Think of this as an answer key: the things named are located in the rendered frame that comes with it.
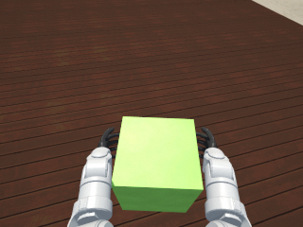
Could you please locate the left robot forearm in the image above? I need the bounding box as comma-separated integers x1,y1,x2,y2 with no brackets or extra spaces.
67,147,113,227

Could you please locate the left robot hand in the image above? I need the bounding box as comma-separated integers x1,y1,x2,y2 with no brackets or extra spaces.
98,127,120,159

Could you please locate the right robot forearm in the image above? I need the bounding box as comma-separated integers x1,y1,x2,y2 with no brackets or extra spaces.
202,148,252,227

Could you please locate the right robot hand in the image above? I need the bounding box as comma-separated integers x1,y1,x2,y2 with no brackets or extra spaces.
195,127,218,159

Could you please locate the carton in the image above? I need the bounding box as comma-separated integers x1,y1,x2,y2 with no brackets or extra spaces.
111,116,204,213

